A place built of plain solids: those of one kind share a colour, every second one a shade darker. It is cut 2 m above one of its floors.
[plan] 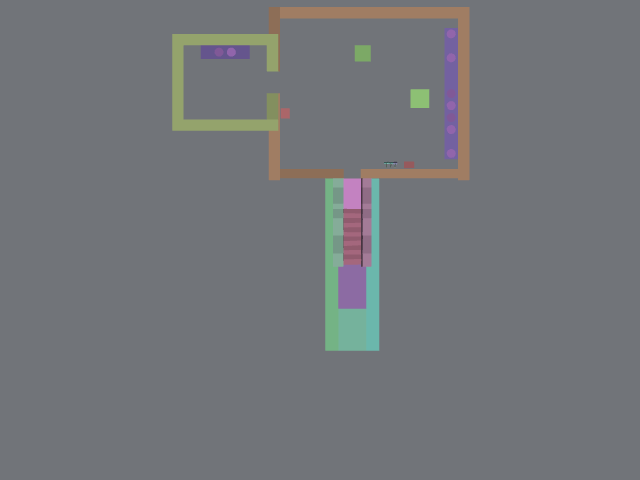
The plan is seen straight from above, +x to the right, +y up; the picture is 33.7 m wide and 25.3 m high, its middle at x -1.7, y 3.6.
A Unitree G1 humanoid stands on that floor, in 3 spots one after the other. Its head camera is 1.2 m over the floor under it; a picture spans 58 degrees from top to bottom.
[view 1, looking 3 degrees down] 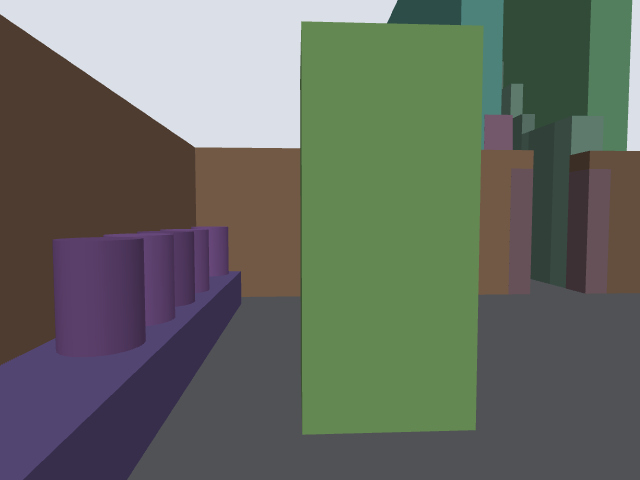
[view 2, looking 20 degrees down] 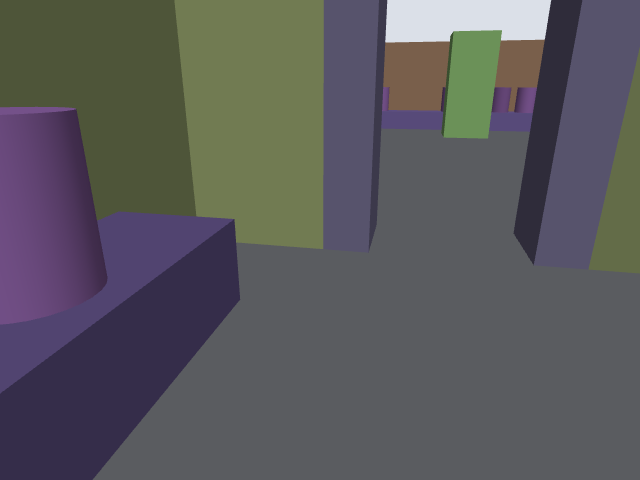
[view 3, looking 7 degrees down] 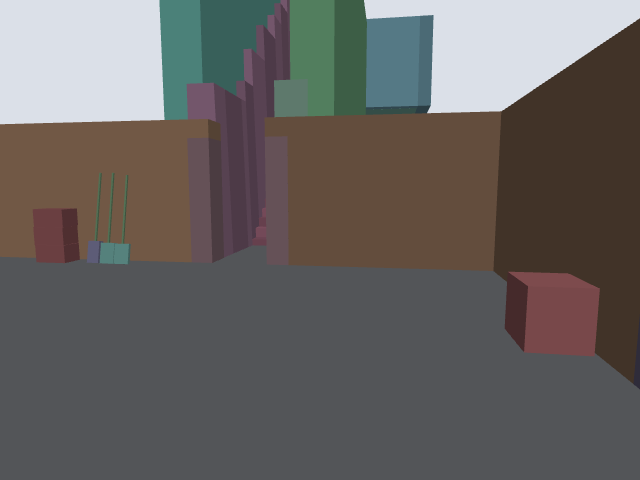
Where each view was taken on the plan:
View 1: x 4.08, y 13.88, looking -93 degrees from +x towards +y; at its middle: pillar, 2.34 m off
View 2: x -7.53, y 12.21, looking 12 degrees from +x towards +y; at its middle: wall_side_chamber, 3.30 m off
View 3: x -2.30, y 13.78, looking -81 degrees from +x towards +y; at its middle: wall_chamber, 6.56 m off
